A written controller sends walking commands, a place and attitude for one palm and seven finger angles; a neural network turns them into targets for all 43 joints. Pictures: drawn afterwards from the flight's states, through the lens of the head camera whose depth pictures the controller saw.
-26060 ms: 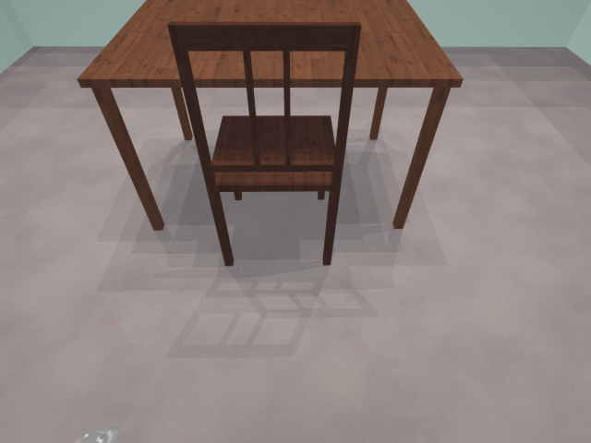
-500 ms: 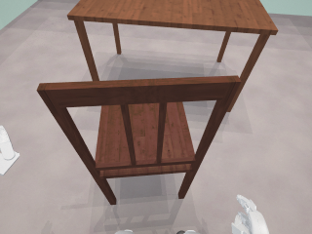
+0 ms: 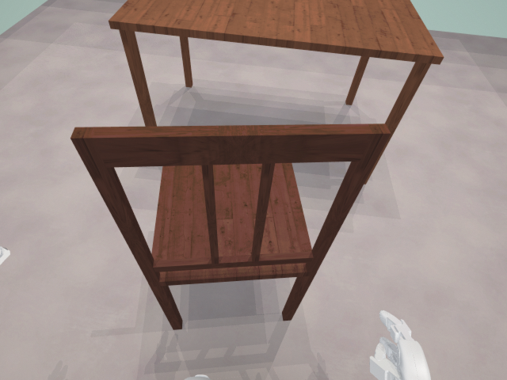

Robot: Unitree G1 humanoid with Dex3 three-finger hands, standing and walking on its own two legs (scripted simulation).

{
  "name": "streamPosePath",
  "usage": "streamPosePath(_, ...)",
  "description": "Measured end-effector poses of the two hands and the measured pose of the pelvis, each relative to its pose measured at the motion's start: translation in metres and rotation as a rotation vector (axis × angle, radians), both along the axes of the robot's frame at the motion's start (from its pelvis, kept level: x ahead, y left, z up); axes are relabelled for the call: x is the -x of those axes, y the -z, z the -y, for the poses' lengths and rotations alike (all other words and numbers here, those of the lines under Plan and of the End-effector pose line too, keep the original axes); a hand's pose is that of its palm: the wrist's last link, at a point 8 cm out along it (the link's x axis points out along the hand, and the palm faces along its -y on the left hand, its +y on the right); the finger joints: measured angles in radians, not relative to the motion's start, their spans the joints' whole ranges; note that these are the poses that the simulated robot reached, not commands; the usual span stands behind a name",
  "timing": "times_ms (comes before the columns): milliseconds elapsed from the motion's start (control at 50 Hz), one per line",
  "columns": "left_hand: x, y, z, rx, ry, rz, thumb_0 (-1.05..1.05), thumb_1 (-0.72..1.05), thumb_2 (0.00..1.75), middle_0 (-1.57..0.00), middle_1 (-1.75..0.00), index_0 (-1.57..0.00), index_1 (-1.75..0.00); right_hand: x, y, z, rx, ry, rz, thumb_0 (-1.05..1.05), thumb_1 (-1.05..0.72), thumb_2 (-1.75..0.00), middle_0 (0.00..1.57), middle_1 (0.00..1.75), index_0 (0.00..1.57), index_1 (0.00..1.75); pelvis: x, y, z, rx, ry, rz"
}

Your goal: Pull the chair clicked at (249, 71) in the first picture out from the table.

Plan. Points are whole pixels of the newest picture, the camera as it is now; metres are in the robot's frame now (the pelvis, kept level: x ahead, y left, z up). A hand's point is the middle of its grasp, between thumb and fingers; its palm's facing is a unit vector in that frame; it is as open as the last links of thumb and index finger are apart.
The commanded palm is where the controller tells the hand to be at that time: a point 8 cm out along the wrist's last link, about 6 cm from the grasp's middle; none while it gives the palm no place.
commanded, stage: step back with the hand held close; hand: left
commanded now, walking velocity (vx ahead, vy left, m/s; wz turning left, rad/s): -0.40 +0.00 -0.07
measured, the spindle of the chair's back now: (212, 221) +0.41 +0.11 -0.05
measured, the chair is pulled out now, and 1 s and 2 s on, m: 0.59 0.59 0.59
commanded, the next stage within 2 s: stop stepping back and stand still in 0.38 s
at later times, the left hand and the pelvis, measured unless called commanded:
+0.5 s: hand (45, 356) +0.12 +0.20 +0.17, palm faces +0.29 -0.82 -0.50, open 7.4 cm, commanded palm +0.06 +0.25 +0.19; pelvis -0.11 -0.04 +0.01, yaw -5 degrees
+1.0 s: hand out of the picture -0.01 +0.18 +0.17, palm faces +0.36 -0.82 -0.45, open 7.4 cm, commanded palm -0.06 +0.23 +0.19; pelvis -0.22 -0.06 +0.00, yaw -4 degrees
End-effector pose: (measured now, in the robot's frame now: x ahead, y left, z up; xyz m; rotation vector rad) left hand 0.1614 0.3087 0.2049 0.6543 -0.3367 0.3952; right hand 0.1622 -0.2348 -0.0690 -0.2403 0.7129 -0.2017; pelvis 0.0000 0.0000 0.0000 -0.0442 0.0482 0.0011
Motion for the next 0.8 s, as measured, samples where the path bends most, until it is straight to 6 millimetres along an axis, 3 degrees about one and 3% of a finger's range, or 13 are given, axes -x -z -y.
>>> streamPosePath(60, 0.003, 0.005, 0.009, 0.044, 0.007, 0.002, 0.01, 0.89, 0.90, -0.21, -0.31, -0.21, -0.30, 0.007, 0.003, -0.003, -0.029, -0.026, 0.007, 0.01, -0.91, -0.90, 0.20, 0.30, 0.20, 0.30, 0.007, 0.000, 0.006, -0.012, 0.041, -0.013)
streamPosePath(140, 0.004, 0.016, 0.040, 0.083, 0.079, -0.027, 0.01, 0.89, 0.90, -0.21, -0.31, -0.21, -0.30, 0.021, 0.014, 0.003, -0.051, -0.067, -0.001, 0.01, -0.91, -0.90, 0.21, 0.30, 0.21, 0.30, 0.029, 0.004, 0.018, -0.003, 0.065, -0.014)
streamPosePath(240, 0.018, 0.002, 0.074, 0.033, 0.209, -0.038, 0.02, 0.89, 0.90, -0.22, -0.31, -0.21, -0.30, 0.052, 0.015, 0.022, -0.058, -0.027, -0.056, 0.01, -0.91, -0.90, 0.21, 0.30, 0.21, 0.30, 0.049, -0.002, 0.028, -0.004, 0.051, -0.003)
streamPosePath(340, 0.036, -0.009, 0.060, -0.057, 0.189, -0.066, 0.01, 0.88, 0.90, -0.22, -0.31, -0.22, -0.30, 0.079, 0.003, 0.046, -0.001, 0.082, -0.055, 0.01, -0.91, -0.90, 0.21, 0.30, 0.21, 0.30, 0.055, -0.004, 0.024, -0.027, 0.068, -0.019)
streamPosePath(440, 0.054, 0.010, 0.051, 0.019, 0.131, -0.109, 0.01, 0.89, 0.90, -0.22, -0.31, -0.22, -0.30, 0.104, -0.004, 0.056, -0.003, 0.105, -0.018, 0.01, -0.91, -0.90, 0.20, 0.30, 0.20, 0.30, 0.086, -0.006, 0.032, -0.053, 0.093, 0.021)
streamPosePath(520, 0.083, 0.018, 0.073, 0.092, 0.138, -0.115, 0.02, 0.89, 0.90, -0.21, -0.31, -0.21, -0.30, 0.130, -0.005, 0.060, -0.019, 0.069, 0.020, 0.01, -0.91, -0.90, 0.20, 0.30, 0.20, 0.30, 0.115, -0.004, 0.043, -0.039, 0.093, 0.047)
streamPosePath(580, 0.114, 0.015, 0.095, 0.061, 0.168, -0.091, 0.02, 0.89, 0.90, -0.21, -0.31, -0.21, -0.30, 0.151, 0.002, 0.066, -0.043, 0.051, 0.044, 0.01, -0.91, -0.90, 0.20, 0.30, 0.20, 0.30, 0.136, 0.005, 0.055, -0.037, 0.094, 0.064)
streamPosePath(640, 0.144, 0.007, 0.106, 0.028, 0.153, -0.072, 0.02, 0.88, 0.90, -0.22, -0.31, -0.22, -0.30, 0.177, 0.010, 0.074, -0.064, 0.054, 0.023, 0.01, -0.91, -0.90, 0.20, 0.30, 0.20, 0.30, 0.155, 0.007, 0.065, -0.029, 0.071, 0.091)
streamPosePath(720, 0.170, 0.000, 0.096, 0.060, 0.063, -0.048, 0.01, 0.88, 0.90, -0.22, -0.31, -0.22, -0.30, 0.218, 0.012, 0.086, -0.062, 0.087, -0.050, 0.01, -0.91, -0.90, 0.20, 0.30, 0.20, 0.30, 0.169, -0.004, 0.069, -0.081, 0.091, 0.078)
streamPosePath(800, 0.177, 0.007, 0.079, 0.109, -0.006, -0.062, 0.01, 0.88, 0.90, -0.22, -0.31, -0.22, -0.30, 0.253, 0.010, 0.098, -0.044, 0.123, -0.072, 0.01, -0.91, -0.90, 0.20, 0.30, 0.20, 0.30, 0.183, -0.010, 0.067, -0.087, 0.086, 0.051)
